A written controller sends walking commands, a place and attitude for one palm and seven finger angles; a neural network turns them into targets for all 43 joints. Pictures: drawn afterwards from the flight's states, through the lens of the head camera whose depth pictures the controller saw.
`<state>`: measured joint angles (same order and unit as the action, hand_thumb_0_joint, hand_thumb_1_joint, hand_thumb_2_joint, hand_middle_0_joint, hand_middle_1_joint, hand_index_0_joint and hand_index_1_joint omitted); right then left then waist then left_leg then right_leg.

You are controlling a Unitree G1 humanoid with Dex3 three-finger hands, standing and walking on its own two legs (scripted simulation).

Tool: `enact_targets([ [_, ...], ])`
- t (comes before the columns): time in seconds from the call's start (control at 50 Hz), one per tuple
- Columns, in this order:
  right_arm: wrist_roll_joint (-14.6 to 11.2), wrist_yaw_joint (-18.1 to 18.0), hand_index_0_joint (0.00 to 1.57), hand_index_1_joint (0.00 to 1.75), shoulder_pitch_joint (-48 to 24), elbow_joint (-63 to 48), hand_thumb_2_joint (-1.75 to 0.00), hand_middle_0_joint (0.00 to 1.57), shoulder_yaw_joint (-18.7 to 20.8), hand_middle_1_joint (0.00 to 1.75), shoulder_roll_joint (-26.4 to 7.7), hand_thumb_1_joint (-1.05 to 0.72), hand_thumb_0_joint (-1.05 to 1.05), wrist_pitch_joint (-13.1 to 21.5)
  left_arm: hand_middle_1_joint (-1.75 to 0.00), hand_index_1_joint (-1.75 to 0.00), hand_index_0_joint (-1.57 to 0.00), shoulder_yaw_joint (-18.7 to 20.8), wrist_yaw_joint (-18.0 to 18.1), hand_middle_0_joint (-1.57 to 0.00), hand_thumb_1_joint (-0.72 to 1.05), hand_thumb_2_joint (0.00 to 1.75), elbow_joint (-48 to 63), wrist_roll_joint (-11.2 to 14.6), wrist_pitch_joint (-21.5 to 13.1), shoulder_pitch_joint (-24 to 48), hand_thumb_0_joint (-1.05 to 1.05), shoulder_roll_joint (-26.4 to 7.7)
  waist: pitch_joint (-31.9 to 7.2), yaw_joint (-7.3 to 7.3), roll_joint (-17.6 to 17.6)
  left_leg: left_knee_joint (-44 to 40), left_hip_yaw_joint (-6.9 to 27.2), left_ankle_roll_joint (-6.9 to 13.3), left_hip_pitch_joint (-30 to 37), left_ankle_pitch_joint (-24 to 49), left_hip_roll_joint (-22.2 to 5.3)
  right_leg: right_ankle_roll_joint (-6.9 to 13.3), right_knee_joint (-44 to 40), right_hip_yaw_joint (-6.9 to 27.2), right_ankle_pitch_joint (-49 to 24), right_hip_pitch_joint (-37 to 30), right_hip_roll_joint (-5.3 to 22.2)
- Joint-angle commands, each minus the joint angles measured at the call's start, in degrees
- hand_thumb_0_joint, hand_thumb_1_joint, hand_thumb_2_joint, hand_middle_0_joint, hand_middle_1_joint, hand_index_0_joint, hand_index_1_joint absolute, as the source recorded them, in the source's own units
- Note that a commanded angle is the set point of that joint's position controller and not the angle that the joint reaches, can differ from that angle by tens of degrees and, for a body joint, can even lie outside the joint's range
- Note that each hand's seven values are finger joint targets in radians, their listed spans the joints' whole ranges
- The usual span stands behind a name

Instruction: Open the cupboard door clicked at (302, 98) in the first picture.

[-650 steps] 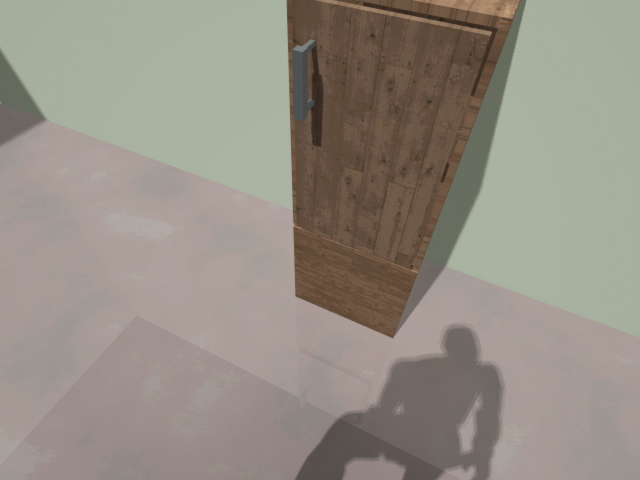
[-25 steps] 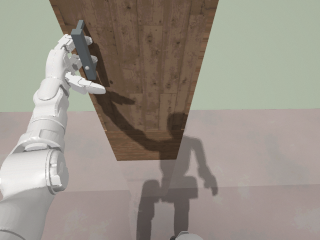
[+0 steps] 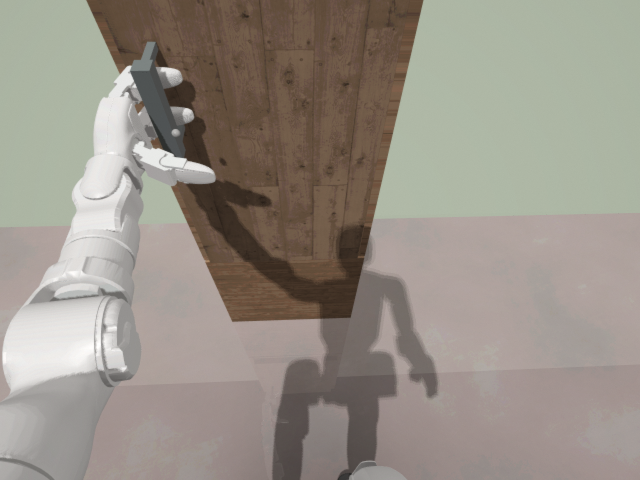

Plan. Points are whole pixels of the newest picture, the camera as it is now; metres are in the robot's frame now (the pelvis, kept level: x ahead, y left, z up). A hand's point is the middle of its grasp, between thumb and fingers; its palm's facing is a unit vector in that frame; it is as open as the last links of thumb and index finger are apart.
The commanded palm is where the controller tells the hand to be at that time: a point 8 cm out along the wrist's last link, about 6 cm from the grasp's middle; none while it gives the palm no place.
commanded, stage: slide the fingers in behind the handle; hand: left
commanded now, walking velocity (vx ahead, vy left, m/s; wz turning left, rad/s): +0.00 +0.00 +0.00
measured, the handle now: (164, 104) +0.56 +0.17 +0.14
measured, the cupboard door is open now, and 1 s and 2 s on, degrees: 1 2 36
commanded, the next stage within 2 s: close the thumb around the handle in 0.24 s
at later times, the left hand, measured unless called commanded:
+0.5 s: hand (179, 132) +0.51 +0.14 +0.13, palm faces -0.04 -1.00 -0.01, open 13.4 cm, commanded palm +0.49 +0.19 +0.14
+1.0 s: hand (180, 133) +0.51 +0.14 +0.13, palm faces -0.02 -1.00 -0.01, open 5.5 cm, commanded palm +0.49 +0.19 +0.14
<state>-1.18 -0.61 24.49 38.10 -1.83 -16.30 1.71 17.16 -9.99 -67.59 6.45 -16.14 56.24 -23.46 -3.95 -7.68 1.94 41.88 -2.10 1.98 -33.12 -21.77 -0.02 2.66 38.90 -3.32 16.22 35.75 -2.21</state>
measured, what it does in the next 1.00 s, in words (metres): stands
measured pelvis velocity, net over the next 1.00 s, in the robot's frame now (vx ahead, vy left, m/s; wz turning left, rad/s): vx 0.01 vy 0.01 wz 0.00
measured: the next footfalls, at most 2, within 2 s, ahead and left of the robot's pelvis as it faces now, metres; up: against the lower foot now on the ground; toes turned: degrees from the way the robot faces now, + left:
none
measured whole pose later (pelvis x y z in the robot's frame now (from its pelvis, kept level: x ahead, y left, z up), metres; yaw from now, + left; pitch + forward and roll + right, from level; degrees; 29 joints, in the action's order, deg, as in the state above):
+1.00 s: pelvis +0.01 +0.01 +0.00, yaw +0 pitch +13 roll -1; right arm -0.7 -0.1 23.8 38.2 -1.6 -15.7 1.2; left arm 16.5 -8.1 -66.8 5.6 -16.2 55.4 -21.3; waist -4.5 -7.6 2.2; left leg 41.9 -2.1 2.5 -32.6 -22.7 0.4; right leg 2.1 39.0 -3.1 17.2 35.2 -1.9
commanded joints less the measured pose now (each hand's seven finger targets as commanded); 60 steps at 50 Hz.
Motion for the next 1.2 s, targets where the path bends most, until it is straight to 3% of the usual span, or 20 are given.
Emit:
enact_targets([
  [0.0,0.17,-0.45,0.20,0.30,6.77,-4.05,-0.90,0.20,3.27,0.30,-8.33,-0.90,0.00,1.63,-1.20,-1.20,-0.30,-0.53,-0.48,-0.30,-0.50,0.30,13.05,0.34,-4.07,29.34,0.00,-9.56,-23.67,-1.61,2.02,-4.29,3.18,0.28,9.14,16.39,0.49,-1.13,-3.03,3.56,-17.78,-13.97,0.34],
  [0.06,0.24,-0.23,0.20,0.30,6.71,-3.87,-0.90,0.20,3.39,0.30,-8.32,-0.90,0.00,1.75,-1.20,-1.20,-0.30,-1.25,-0.16,-0.30,-0.50,0.30,13.66,0.38,-4.31,29.46,0.00,-8.23,-23.56,-1.74,2.90,-4.07,3.62,-0.01,11.46,18.02,0.21,-1.08,-3.00,3.12,-17.65,-11.80,0.17],
  [0.08,0.35,-0.24,0.20,0.30,6.99,-3.99,-0.90,0.20,3.40,0.30,-8.39,-0.90,0.00,1.77,-1.20,-1.20,-0.30,-1.55,-0.12,-0.30,-0.50,0.30,13.42,0.55,-4.38,29.14,0.00,-7.58,-23.77,-1.91,1.47,-3.86,3.84,0.08,11.79,18.97,0.20,-1.02,-2.79,2.81,-18.00,-11.78,0.05],
  [0.1,0.35,-0.28,0.20,0.30,6.90,-3.72,-0.90,0.20,3.38,0.30,-8.54,-0.90,0.00,1.71,-1.20,-1.20,-0.30,-0.35,0.05,-0.30,-0.50,0.30,12.77,0.47,-4.36,28.76,0.00,-9.13,-23.59,-1.44,1.09,-4.02,3.89,-0.02,10.82,18.16,0.19,-1.09,-2.82,2.98,-17.57,-12.13,0.13],
  [0.18,0.34,-0.26,0.20,0.30,6.99,-3.88,-0.90,0.20,3.40,0.30,-8.74,-0.90,0.00,1.66,-1.20,-1.20,-0.30,-0.08,0.15,-0.30,-0.50,0.30,12.22,0.74,-4.45,27.81,0.00,-9.05,-23.36,-1.28,-0.51,-4.15,4.06,0.00,10.84,18.78,0.14,-0.91,-2.61,2.67,-17.95,-12.72,-0.01],
  [0.24,0.26,-0.29,0.20,0.30,6.59,-3.54,-0.90,0.20,3.24,0.30,-8.56,-0.90,0.00,1.58,-1.20,-1.20,-0.30,-1.12,0.21,-0.30,-0.50,0.30,11.57,0.41,-3.93,29.73,0.00,-8.17,-20.85,-2.04,0.22,-4.39,3.89,-0.01,9.68,16.94,0.19,-1.11,-2.94,2.84,-16.96,-11.29,0.15],
  [0.32,0.41,-0.35,0.20,0.30,6.89,-3.49,-0.90,0.20,3.21,0.30,-8.64,-0.90,0.00,1.51,-1.20,-1.20,-0.30,-0.45,0.50,-0.30,-0.50,0.30,10.89,-0.06,-3.85,29.85,0.00,-8.99,-22.13,-1.89,1.62,-3.91,4.36,-0.32,11.10,18.81,0.07,-0.93,-2.39,2.58,-17.07,-10.23,0.15],
  [0.38,0.58,-0.39,0.20,0.30,7.22,-3.71,-0.90,0.20,3.32,0.30,-8.74,-0.90,0.00,1.59,-1.22,-1.22,-0.31,0.80,0.88,-0.31,-0.33,0.37,11.27,0.14,-4.15,29.79,0.00,-10.01,-23.32,-1.64,-0.04,-3.63,4.30,-0.11,10.91,19.89,0.14,-0.99,-2.21,2.67,-18.09,-11.46,0.02],
  [0.5,0.69,-0.23,0.20,0.30,7.34,-3.77,-0.90,0.20,3.29,0.30,-8.53,-0.90,0.00,1.49,-1.25,-1.25,-0.34,0.74,1.00,-0.34,0.00,0.52,12.28,-0.09,-4.88,30.29,0.00,-10.08,-24.69,-1.49,1.14,-3.42,4.62,-0.55,11.99,22.24,-0.08,-1.02,-1.58,2.42,-19.14,-11.33,-0.08],
  [0.52,0.67,-0.09,0.20,0.30,7.12,-4.09,-0.90,0.20,3.30,0.30,-8.49,-0.90,0.00,1.48,-1.26,-1.26,-0.34,0.40,0.92,-0.34,0.06,0.54,12.74,-0.05,-4.87,29.62,0.00,-9.28,-25.05,-1.16,3.02,-3.38,4.51,-0.73,12.57,22.57,-0.05,-0.94,-1.56,2.44,-19.06,-10.95,-0.07],
  [0.54,0.76,-0.13,0.20,0.30,7.41,-3.85,-0.90,0.20,3.37,0.30,-8.67,-0.90,0.00,1.33,-1.27,-1.27,-0.34,1.71,1.12,-0.34,0.12,0.56,12.46,-0.09,-4.86,29.66,0.00,-10.76,-25.15,-1.10,1.48,-3.27,4.56,-0.69,12.15,22.69,-0.14,-0.97,-1.54,2.40,-19.35,-11.40,-0.07],
  [0.66,0.79,0.20,0.20,0.30,7.51,-4.09,-0.90,0.20,3.79,0.30,-8.43,-0.90,0.00,0.83,-1.30,-1.30,-0.37,0.72,1.16,-0.37,0.45,0.71,16.33,0.11,-4.91,28.49,0.00,-9.20,-27.41,-0.68,3.12,-2.89,4.61,-1.02,15.04,27.97,-0.50,-1.10,-1.42,2.25,-21.77,-11.67,-0.29],
  [0.76,0.64,0.35,0.20,0.30,7.32,-3.96,-0.90,0.20,3.84,0.30,-8.35,-0.90,0.00,0.46,-1.33,-1.33,-0.39,-0.46,1.35,-0.39,0.73,0.83,15.82,0.31,-4.29,26.58,0.00,-7.48,-24.53,-1.02,0.88,-3.32,4.64,-0.86,14.16,27.28,-0.68,-1.08,-1.94,1.93,-21.37,-11.43,-0.50],
  [0.82,0.67,0.27,0.20,0.30,7.19,-3.44,-0.90,0.20,3.80,0.30,-8.19,-0.90,0.00,0.57,-1.35,-1.35,-0.40,-2.16,1.70,-0.40,0.90,0.90,15.86,0.12,-4.42,29.39,0.00,-5.79,-23.36,-1.90,2.49,-3.52,4.89,-0.91,14.70,25.59,-0.53,-1.11,-2.26,1.92,-19.76,-9.88,-0.39],
  [0.84,0.72,0.24,0.20,0.30,7.32,-3.50,-0.90,0.20,3.94,0.30,-8.38,-0.90,0.00,0.52,-1.35,-1.35,-0.40,-0.53,1.93,-0.40,0.90,0.90,14.70,-0.04,-4.30,27.48,0.00,-7.35,-23.19,-1.18,0.90,-3.51,4.83,-0.77,13.87,24.67,-0.51,-1.01,-2.17,1.94,-19.53,-10.49,-0.43],
  [0.88,0.71,-0.05,0.20,0.30,7.47,-3.38,-0.90,0.20,3.75,0.30,-8.61,-0.90,0.00,0.50,-1.35,-1.35,-0.40,-0.24,2.00,-0.40,0.90,0.90,13.69,-0.12,-4.09,28.43,0.00,-8.25,-23.01,-1.96,-0.42,-3.61,4.30,-0.27,12.52,22.75,-0.20,-1.09,-2.42,2.24,-19.77,-11.47,-0.31],
  [0.92,0.66,-0.15,0.20,0.30,7.26,-3.28,-0.90,0.20,3.59,0.30,-8.41,-0.90,0.00,0.66,-1.35,-1.35,-0.40,0.77,1.86,-0.40,0.90,0.90,13.27,-0.30,-4.24,28.92,0.00,-9.65,-23.34,-1.46,0.53,-3.82,4.20,-0.27,11.50,21.55,0.10,-1.01,-2.33,2.51,-19.79,-12.54,-0.11],
  [0.98,0.62,-0.23,0.20,0.30,6.97,-3.61,-0.90,0.20,3.45,0.30,-8.21,-0.90,0.00,0.83,-1.35,-1.35,-0.40,-0.50,1.14,-0.40,0.90,0.90,13.95,-0.27,-4.62,29.64,0.00,-8.57,-24.02,-1.64,2.44,-3.42,4.21,-0.39,12.66,23.31,0.14,-0.88,-2.06,2.53,-20.53,-12.16,-0.01],
  [1.08,0.56,-0.51,0.20,0.30,6.79,-3.86,-0.90,0.20,3.38,0.30,-8.57,-0.90,0.00,1.02,-1.35,-1.35,-0.40,0.46,0.94,-0.40,0.90,0.90,12.68,0.23,-4.58,29.74,0.00,-9.68,-23.14,-2.07,-0.73,-3.68,3.85,0.13,9.98,19.60,0.28,-1.16,-2.52,2.89,-19.47,-13.14,-0.02],
  [1.18,0.48,-0.58,0.20,0.30,6.65,-4.48,-0.90,0.20,3.40,0.30,-8.48,-0.90,0.00,0.83,-1.35,-1.35,-0.40,2.13,0.27,-0.40,0.90,0.90,13.65,0.19,-4.75,27.17,0.00,-11.71,-25.58,-0.58,1.29,-3.59,3.41,0.03,10.01,21.63,0.53,-0.94,-1.87,3.11,-21.91,-15.72,0.15],
])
